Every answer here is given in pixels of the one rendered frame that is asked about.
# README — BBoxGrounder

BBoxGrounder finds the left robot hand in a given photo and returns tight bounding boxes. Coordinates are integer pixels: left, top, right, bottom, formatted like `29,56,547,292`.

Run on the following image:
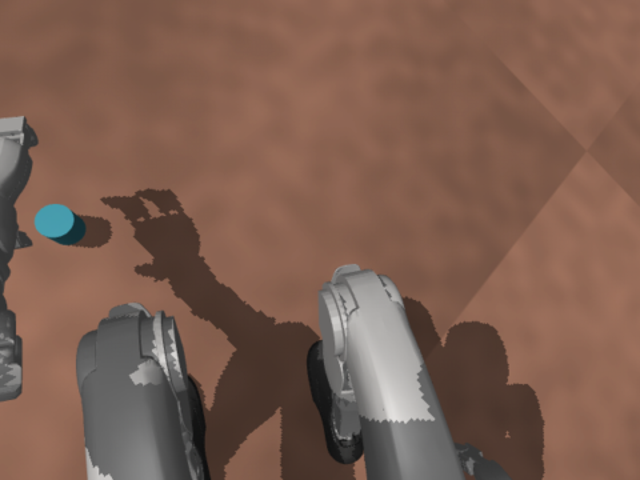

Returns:
0,116,38,249

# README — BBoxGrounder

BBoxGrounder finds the left robot arm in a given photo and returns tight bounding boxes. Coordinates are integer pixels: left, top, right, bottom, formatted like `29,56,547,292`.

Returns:
0,197,22,402

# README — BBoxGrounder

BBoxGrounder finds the left robot foot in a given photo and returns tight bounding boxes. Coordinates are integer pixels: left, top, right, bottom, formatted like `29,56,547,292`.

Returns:
187,376,211,480

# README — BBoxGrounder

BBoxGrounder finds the right robot hand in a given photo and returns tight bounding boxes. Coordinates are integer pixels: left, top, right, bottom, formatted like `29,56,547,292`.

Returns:
454,443,512,480

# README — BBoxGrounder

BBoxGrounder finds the tin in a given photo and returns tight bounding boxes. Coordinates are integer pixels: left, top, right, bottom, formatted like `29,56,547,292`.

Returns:
34,204,86,245

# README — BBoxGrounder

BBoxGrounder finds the right robot foot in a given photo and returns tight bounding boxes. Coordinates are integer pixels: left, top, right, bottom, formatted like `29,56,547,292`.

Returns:
307,340,364,464

